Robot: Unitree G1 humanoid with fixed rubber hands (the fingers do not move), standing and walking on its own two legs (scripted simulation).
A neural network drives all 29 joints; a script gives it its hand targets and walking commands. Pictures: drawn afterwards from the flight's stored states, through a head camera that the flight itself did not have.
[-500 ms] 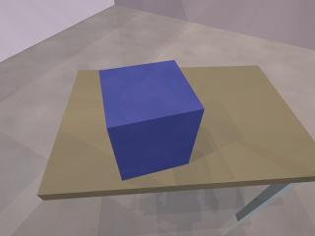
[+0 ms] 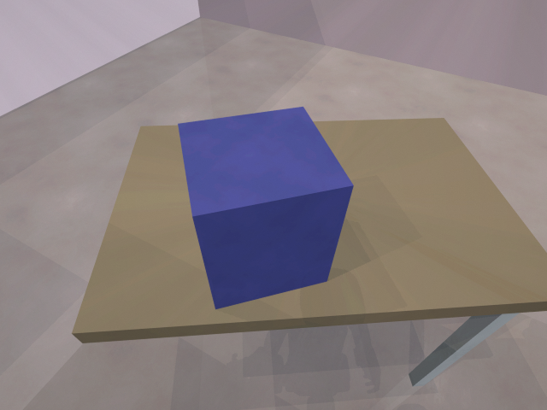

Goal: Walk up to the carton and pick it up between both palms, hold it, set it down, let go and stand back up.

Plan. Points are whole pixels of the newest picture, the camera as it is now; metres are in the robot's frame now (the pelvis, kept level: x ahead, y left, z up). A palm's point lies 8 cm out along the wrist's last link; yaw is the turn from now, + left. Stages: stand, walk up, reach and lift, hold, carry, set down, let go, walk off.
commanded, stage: walk up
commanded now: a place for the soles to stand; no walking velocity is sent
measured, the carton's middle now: (258, 209) +0.42 +0.02 +0.05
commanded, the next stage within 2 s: reach and lift in 0.18 s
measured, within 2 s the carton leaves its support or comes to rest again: neither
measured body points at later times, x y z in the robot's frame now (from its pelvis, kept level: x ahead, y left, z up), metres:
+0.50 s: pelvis -0.02 -0.01 -0.02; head +0.01 +0.00 +0.43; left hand +0.18 +0.23 -0.10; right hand +0.17 -0.25 -0.11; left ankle -0.01 +0.11 -0.74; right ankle +0.00 -0.11 -0.74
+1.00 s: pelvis -0.01 -0.02 +0.01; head +0.00 -0.02 +0.46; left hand +0.15 +0.23 -0.07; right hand +0.14 -0.23 -0.08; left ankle -0.01 +0.11 -0.74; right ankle +0.00 -0.11 -0.74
